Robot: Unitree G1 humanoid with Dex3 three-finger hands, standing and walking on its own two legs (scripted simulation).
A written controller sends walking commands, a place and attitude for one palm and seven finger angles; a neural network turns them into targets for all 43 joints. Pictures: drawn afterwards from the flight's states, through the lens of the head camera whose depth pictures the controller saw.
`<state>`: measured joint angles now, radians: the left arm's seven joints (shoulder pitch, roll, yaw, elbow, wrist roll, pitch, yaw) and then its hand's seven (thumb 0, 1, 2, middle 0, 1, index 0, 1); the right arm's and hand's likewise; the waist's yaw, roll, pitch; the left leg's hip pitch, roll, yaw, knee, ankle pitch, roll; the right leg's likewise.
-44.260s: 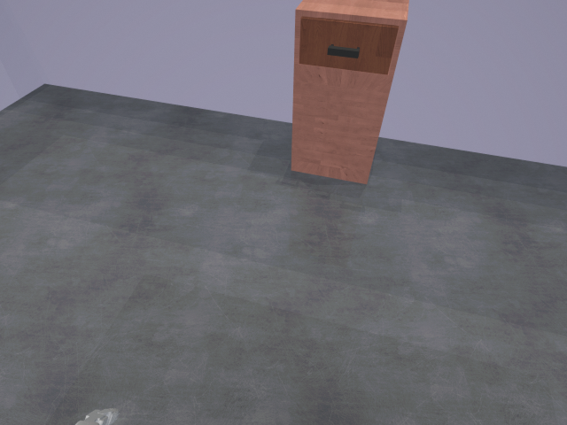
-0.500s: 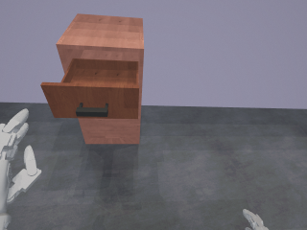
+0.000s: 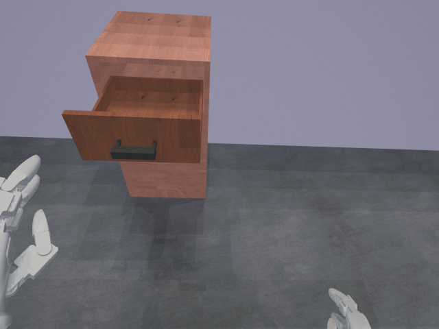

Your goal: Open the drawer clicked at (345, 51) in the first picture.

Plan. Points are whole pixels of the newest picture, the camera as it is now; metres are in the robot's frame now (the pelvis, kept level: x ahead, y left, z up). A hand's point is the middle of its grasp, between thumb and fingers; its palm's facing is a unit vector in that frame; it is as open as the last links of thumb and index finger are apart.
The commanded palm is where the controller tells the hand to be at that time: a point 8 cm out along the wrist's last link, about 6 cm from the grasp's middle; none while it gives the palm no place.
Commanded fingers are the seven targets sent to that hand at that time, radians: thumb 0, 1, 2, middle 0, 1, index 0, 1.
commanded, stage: stop stepping back and stand still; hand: left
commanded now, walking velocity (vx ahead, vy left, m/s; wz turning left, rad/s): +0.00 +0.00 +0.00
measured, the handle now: (135, 147) +0.60 +0.27 -0.07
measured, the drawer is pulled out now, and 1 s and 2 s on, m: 0.29 0.29 0.29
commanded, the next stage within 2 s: let the arm hang, fingers relaxed in 0.38 s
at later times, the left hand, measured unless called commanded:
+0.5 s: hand (39, 234) +0.21 +0.25 +0.15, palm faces +0.32 -0.83 -0.46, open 7.4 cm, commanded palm none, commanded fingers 0.00 0.90 0.90 -0.20 -0.30 -0.20 -0.30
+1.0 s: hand out of the picture -0.03 +0.21 -0.17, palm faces -0.01 -0.98 -0.21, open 7.2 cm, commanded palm none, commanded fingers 0.00 0.90 0.90 -0.20 -0.30 -0.20 -0.30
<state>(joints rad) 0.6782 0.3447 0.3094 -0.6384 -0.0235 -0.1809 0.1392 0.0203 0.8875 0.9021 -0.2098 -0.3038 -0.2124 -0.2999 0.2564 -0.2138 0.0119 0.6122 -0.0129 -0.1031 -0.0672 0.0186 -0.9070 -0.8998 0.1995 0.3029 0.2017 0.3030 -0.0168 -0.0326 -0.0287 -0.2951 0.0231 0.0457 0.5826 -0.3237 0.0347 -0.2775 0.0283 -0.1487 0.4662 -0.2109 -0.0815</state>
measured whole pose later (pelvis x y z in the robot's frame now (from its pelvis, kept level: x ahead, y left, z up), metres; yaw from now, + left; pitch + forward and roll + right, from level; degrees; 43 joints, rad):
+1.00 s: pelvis -0.02 +0.02 +0.00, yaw +0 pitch -2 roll +0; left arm 0.33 0.22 0.00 1.03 0.01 0.04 0.01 0.00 0.94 0.90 -0.20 -0.30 -0.20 -0.30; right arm 0.34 -0.19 0.01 1.05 -0.02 0.04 -0.01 0.01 -0.91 -0.90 0.19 0.30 0.20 0.30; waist 0.00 -0.01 0.08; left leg -0.22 0.00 0.05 0.45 -0.20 0.03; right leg -0.23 0.01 -0.13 0.41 -0.15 -0.06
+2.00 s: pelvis +0.01 +0.00 +0.01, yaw -2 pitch -2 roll +0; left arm 0.26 0.16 0.01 1.13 0.01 0.00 0.03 0.01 0.91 0.90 -0.20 -0.30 -0.20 -0.30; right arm 0.28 -0.16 -0.01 1.12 -0.01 0.00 -0.03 0.01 -0.91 -0.90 0.19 0.30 0.20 0.30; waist -0.01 0.01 0.07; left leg -0.13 0.01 0.07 0.37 -0.21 0.01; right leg -0.16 0.03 -0.11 0.36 -0.17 -0.07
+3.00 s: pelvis +0.03 -0.01 +0.01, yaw -2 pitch -2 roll +0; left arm 0.16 0.25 0.02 1.12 0.01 -0.01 0.02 0.01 0.91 0.90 -0.20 -0.30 -0.20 -0.30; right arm 0.19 -0.26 -0.02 1.12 -0.01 0.01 -0.02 0.01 -0.91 -0.90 0.20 0.30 0.20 0.30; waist -0.02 0.02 0.06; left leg -0.08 0.03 0.07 0.32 -0.21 -0.01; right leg -0.11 0.05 -0.10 0.31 -0.17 -0.08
